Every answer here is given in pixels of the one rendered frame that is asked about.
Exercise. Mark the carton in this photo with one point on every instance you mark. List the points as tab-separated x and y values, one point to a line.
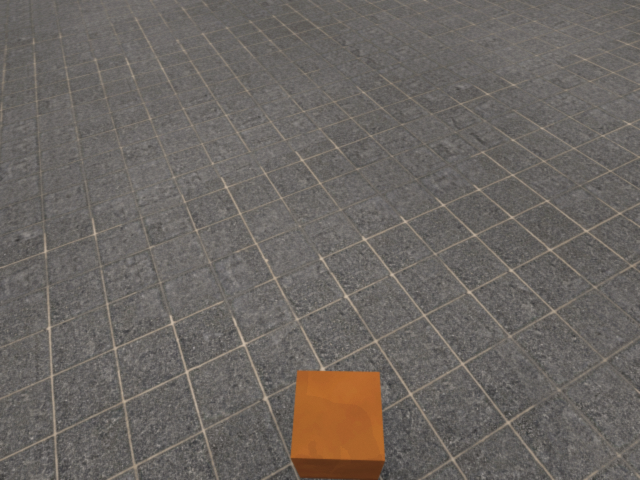
338	425

